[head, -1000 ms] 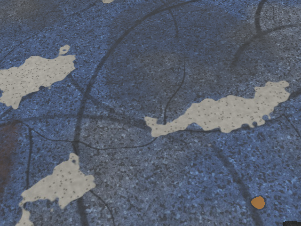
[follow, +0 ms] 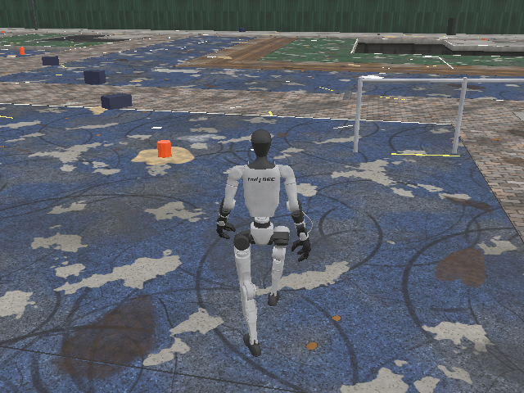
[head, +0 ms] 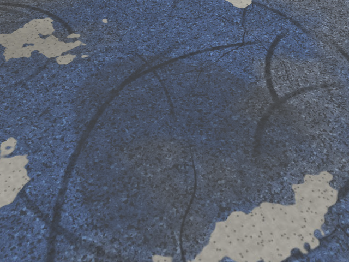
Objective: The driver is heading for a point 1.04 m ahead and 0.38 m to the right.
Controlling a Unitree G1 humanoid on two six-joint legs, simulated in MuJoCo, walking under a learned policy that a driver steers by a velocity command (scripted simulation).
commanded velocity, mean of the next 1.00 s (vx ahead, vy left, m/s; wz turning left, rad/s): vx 0.99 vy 0.00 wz -0.89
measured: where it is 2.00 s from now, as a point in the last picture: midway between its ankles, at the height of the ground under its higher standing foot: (299, 132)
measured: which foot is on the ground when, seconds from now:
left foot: down 0.00-0.06, up 0.08-0.48, down 0.50-0.98, up 1.00-1.00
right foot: up 0.00-0.08, down 0.10-0.50, up 0.52-0.96, down 0.98-1.00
